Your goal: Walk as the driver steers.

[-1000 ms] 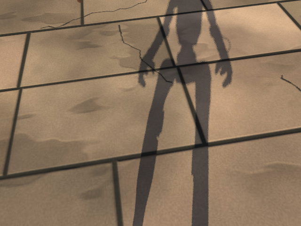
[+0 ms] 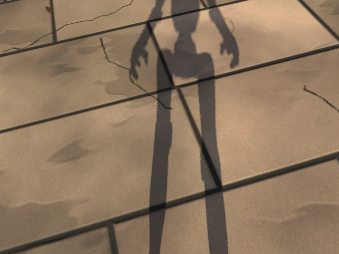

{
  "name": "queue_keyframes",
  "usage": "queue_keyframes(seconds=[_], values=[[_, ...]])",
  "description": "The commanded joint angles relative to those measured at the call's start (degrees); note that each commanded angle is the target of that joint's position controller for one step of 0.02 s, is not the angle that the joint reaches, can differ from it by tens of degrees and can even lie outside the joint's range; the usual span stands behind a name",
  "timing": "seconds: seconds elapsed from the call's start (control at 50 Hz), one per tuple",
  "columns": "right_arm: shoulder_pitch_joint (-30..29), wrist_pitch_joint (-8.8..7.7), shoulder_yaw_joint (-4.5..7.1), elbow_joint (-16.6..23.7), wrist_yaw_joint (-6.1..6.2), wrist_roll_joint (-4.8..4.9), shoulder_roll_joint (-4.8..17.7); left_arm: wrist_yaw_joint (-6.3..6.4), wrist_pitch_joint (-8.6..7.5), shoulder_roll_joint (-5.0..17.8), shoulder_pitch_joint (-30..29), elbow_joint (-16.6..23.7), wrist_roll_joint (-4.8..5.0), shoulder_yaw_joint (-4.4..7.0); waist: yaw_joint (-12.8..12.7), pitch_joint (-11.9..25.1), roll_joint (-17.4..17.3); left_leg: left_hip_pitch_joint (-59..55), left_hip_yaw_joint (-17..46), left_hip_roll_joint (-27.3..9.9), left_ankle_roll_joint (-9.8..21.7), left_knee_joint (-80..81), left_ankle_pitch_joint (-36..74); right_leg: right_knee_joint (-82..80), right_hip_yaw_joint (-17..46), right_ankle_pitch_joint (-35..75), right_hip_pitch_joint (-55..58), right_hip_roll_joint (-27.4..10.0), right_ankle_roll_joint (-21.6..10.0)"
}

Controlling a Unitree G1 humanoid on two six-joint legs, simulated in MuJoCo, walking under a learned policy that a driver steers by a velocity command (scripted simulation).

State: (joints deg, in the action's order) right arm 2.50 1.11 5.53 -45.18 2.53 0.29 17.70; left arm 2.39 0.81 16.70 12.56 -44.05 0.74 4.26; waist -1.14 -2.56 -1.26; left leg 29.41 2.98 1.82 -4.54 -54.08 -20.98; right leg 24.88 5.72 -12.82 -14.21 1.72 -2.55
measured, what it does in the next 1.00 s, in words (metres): steps on the spot, turning right: left foot, then right foot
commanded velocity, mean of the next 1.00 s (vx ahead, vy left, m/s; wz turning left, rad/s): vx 0.00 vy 0.00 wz -0.35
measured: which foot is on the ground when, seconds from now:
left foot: up 0.00-0.20, down 0.22-0.62, up 0.64-0.92, down 0.94-1.00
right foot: down 0.00-0.22, up 0.24-0.60, down 0.62-1.00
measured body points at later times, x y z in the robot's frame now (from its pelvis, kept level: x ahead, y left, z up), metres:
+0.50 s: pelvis +0.01 +0.03 +0.00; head +0.06 +0.03 +0.44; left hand +0.23 +0.27 -0.11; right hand +0.05 -0.27 -0.11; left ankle +0.04 +0.15 -0.75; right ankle -0.04 -0.11 -0.69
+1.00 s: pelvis +0.00 -0.01 -0.01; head +0.01 -0.01 +0.44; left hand +0.23 +0.17 -0.13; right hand -0.01 -0.31 -0.14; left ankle +0.03 +0.13 -0.75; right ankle -0.03 -0.11 -0.75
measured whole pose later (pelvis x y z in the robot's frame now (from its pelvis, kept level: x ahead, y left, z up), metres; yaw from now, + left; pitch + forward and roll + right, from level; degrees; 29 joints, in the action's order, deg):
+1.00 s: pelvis +0.00 -0.01 -0.01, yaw -20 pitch -1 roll -1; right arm 10.1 1.0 2.7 -52.2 1.3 -0.2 16.3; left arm 0.2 -0.3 13.4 6.4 -47.5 -0.8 1.3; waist 0.8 -2.4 -0.4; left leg 10.7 0.7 -2.7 -2.2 -28.3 -16.1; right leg 27.3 0.5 -13.7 -11.9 2.6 -1.4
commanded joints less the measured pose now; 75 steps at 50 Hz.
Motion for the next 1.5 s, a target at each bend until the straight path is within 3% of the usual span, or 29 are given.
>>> queue_keyframes(seconds=[0.02, 0.14, 0.2, 0.22, 0.24, 0.26, 0.28, 0.32, 0.44, 0.54, 0.6, 0.62, 0.64, 0.66, 0.68, 0.74, 0.82, 0.9, 0.94, 0.96, 0.98, 1.02, 1.22, 1.28, 1.34, 1.38, 1.42, 1.46, 1.5], values=[[-3.4, -1.12, 0.24, 4.1, -0.33, 0.23, 2.8, 0.58, 0.05, 10.9, -0.1, 3.8, 0.07, 2.88, -0.6, 7.6, 9.2, 3.0, 1.3, -0.1, -0.9, 6.9, 1.3, -2.6, 14.1, 28.6, 12.2, -12.9, -10.0], [-1.3, -2.14, 0.55, 3.6, -1.37, 0.63, 4.4, -0.10, 1.04, 11.3, -3.7, 5.4, 0.25, 3.02, -0.3, 7.3, 10.9, -5.9, 1.9, 1.2, 0.0, 17.4, 0.6, -0.9, 20.4, 27.1, 8.2, -11.6, -9.7], [3.8, -3.06, 1.06, 2.1, -2.07, 0.54, 5.1, 0.27, 1.60, 10.5, -6.9, 6.6, 1.05, 2.59, 2.9, 7.6, 10.4, -16.2, 0.8, 0.7, 1.9, 33.7, 13.1, 2.4, 21.3, 20.2, 5.1, -7.8, -5.8], [5.5, -3.02, 1.75, 1.7, -1.89, -0.11, 7.7, 0.41, 1.59, 8.5, -5.5, 6.9, 0.55, 2.02, 2.4, 9.1, 6.4, -23.6, 5.3, -5.8, 4.3, 35.2, 19.0, 7.0, 18.9, 9.8, -0.2, -4.9, -3.1], [4.4, -2.45, 2.16, 2.6, -1.29, -1.03, 11.3, 0.07, 1.33, 4.8, -0.8, 6.6, -0.63, 1.04, -1.3, 10.1, -8.8, -30.0, 17.0, -18.0, 10.1, 34.2, 35.8, 19.5, 9.3, -15.8, -9.3, 3.8, 0.3], [5.0, -2.40, 2.02, 2.7, -1.67, -2.81, 11.1, 0.00, 0.76, 8.8, -0.7, 7.4, -0.09, 2.33, -0.4, 8.6, -14.4, -27.0, 27.4, -25.8, 19.6, 35.7, 39.2, 31.0, 5.4, -27.7, -17.4, 5.8, 3.0], [2.9, -2.65, 1.22, 3.8, -1.67, -2.37, 8.5, -0.04, 0.69, 13.0, 0.2, 6.1, 0.06, 3.64, -0.8, 6.9, -8.3, -25.0, 23.6, -25.1, 20.7, 36.0, 35.4, 39.7, 5.5, -24.1, -18.2, 2.0, 4.5], [-0.8, -2.44, 0.23, 4.6, -1.18, -0.97, 5.2, 0.10, 1.84, 12.0, 0.4, 4.4, 0.43, 4.06, -1.5, 4.6, -5.3, -23.1, 12.9, -17.8, 16.1, 35.5, 26.8, 43.9, 3.6, -16.9, -19.0, 0.4, 6.3], [4.8, -1.21, 0.37, 2.6, 0.17, -0.88, 7.5, -0.68, 1.73, 6.3, -5.6, 8.4, 0.34, 1.70, 3.1, 5.3, -7.7, -28.0, 5.7, -16.8, 18.1, 36.4, 30.3, 32.3, -1.6, -11.9, -18.5, -2.1, 8.7], [3.8, -0.78, 0.81, 1.9, -1.29, 0.30, 10.0, -1.46, 1.66, 6.2, -4.2, 8.1, -0.09, 0.91, 2.9, 6.2, -9.1, -24.5, 3.3, -17.5, 17.7, 35.0, 32.8, 15.9, -6.0, -10.1, -5.9, -2.1, 6.9], [3.8, -0.71, -0.08, 0.6, -1.63, 1.57, 8.6, -2.03, 1.75, 6.3, 0.6, 5.7, -0.37, 1.16, 0.0, 5.8, -7.3, -20.0, 1.6, -15.5, 13.5, 30.1, 27.5, -3.5, -7.7, 4.1, 6.1, -0.6, 3.1], [6.9, -1.15, -0.99, -0.6, -2.00, 0.76, 6.2, -1.74, 1.84, 8.3, 1.1, 5.9, -0.53, 1.52, 0.4, 7.2, -2.6, -15.1, -0.8, -13.1, 9.0, 26.4, 20.1, -6.1, -2.3, 12.8, 13.7, -4.4, 1.2], [8.4, -1.78, -2.67, 0.5, -2.75, -2.56, 1.7, -0.81, 2.12, 12.8, 1.2, 7.1, -1.12, 2.06, 2.9, 10.4, 13.5, -6.3, -6.4, -7.4, 3.1, 14.7, -2.9, -3.7, 12.7, 33.7, 20.8, -18.0, -3.8], [4.0, -1.51, -1.90, 1.6, -1.95, -1.29, 3.9, -1.51, 1.11, 9.9, -0.2, 7.3, -2.66, 0.93, 0.1, 9.6, 14.6, -5.3, -3.3, -5.1, 1.3, 8.7, -15.4, -5.6, 16.9, 29.7, 11.0, -23.0, -13.5], [3.5, -0.98, -0.93, 1.2, -1.43, -0.23, 7.2, -2.09, -0.06, 8.4, -2.4, 7.3, -2.84, 0.48, 0.2, 6.6, 10.8, -5.2, -1.8, -5.8, 0.7, 2.9, -15.1, -7.0, 14.6, 24.2, 8.1, -20.4, -14.3], [6.1, 0.30, -0.10, -1.3, -0.50, -0.30, 7.2, -2.01, -1.80, 7.4, -6.4, 5.6, -1.62, 0.14, 1.8, 3.8, 10.0, -4.1, -0.2, -6.3, -0.2, -0.4, -7.6, -6.9, 8.4, 21.2, 6.3, -15.1, -9.4], [6.6, 0.06, -1.01, -2.3, -0.57, 0.02, 4.0, -1.64, -1.81, 5.3, -7.3, 3.6, -1.48, -0.54, 1.9, 4.9, 9.0, -9.4, -1.3, -5.9, -0.7, 7.6, -3.4, -5.8, 4.6, 22.8, 5.9, -12.5, -9.1], [6.7, -0.22, -1.40, -3.1, -0.78, 0.18, 3.9, -1.64, -1.34, 5.5, -7.6, 1.5, -1.15, -0.66, 1.7, 5.0, 8.3, -15.6, -2.6, -4.9, 0.3, 21.5, 1.7, -4.9, 6.8, 17.1, 5.4, -12.7, -9.2], [8.7, -0.59, -1.62, -4.2, -1.07, -0.93, 4.6, -1.82, -1.49, 4.4, -6.5, -0.1, -0.67, -1.12, 3.0, 4.7, 5.8, -23.6, -1.5, -5.3, 2.1, 33.0, 16.9, -4.6, 5.8, 10.0, 1.9, -10.3, -5.4], [9.1, -0.66, -1.36, -4.1, -0.96, -1.29, 7.1, -2.03, -1.85, 3.8, -5.0, -0.8, -1.55, -1.32, 1.7, 5.1, 2.3, -26.7, 2.1, -8.9, 3.6, 32.6, 25.7, -2.9, 3.9, 5.7, -0.1, -7.8, -2.8], [7.8, -0.72, -0.60, -5.1, -1.11, -0.50, 10.0, -2.20, -1.98, 3.9, -2.6, -1.3, -1.75, -0.97, -1.5, 4.4, -4.2, -22.9, 1.0, -8.8, 5.9, 29.4, 20.9, -4.1, 0.1, 1.9, 1.2, -4.0, -0.9], [6.2, -1.36, -1.76, -5.2, -1.67, -0.75, 5.1, -1.79, -1.50, 5.2, -7.0, -1.8, -1.73, -0.78, 1.3, 3.0, -1.8, -17.2, 0.8, -7.4, 6.1, 31.9, 11.8, -1.7, -1.4, 2.0, 5.2, -3.0, 0.8], [7.2, -2.09, -2.73, -9.0, -0.81, -0.69, 4.5, -1.00, -0.60, 4.2, -5.4, -7.4, -1.13, -0.67, 1.7, 1.8, 0.5, -18.7, -0.7, -5.5, 4.8, 31.6, 13.9, -1.7, -1.8, 7.7, 5.0, -3.1, 0.9], [8.6, -1.67, -2.35, -9.9, -0.45, 0.19, 5.4, -0.71, -0.47, 4.6, -3.9, -9.0, -0.32, -0.31, 1.7, 0.1, 0.0, -16.0, -0.1, -4.6, 7.4, 31.7, -11.0, 0.6, -3.9, -17.5, 0.6, -0.6, -0.2], [11.0, -3.02, -2.07, -9.7, -0.44, 0.96, 6.3, -0.95, -2.58, 3.5, -4.5, -8.6, 0.22, -0.52, 2.6, -5.8, -2.8, -14.6, 8.7, -9.8, 11.7, 35.7, -23.4, 4.8, -3.6, -22.5, -8.3, -1.0, -1.2], [13.6, -4.12, -1.23, -10.7, -0.74, 1.27, 8.5, -1.70, -4.49, 1.9, -5.2, -8.2, 0.61, -0.71, 2.6, -5.6, -8.1, -18.0, 19.2, -17.1, 15.9, 41.4, -24.8, 12.2, -7.1, -13.6, -10.9, -0.3, -0.7], [11.7, -4.53, -1.12, -9.9, -1.09, 1.41, 8.5, -2.39, -5.51, 1.9, -3.7, -8.6, 0.99, -0.66, 0.7, -5.9, -8.6, -14.9, 21.0, -19.0, 16.9, 42.2, -20.3, 10.2, -6.7, -11.7, -6.6, -1.6, -2.3], [4.5, -4.50, -1.82, -7.0, -1.62, 1.52, 6.0, -2.56, -5.87, 3.5, 5.8, -12.8, 1.26, 0.15, -4.4, -4.5, -5.2, -6.7, 10.5, -12.4, 12.3, 35.4, -9.9, -0.3, -4.7, -7.8, 8.7, -2.1, -3.8], [0.8, -6.38, -2.88, -2.7, -1.69, 0.85, 2.1, -2.96, -6.49, 13.1, 17.2, -15.9, 0.89, 2.79, -7.2, -0.7, 17.3, 10.8, -5.1, 0.3, 5.1, 3.8, -3.0, -12.5, 27.5, -7.3, 25.9, -18.9, -12.9]])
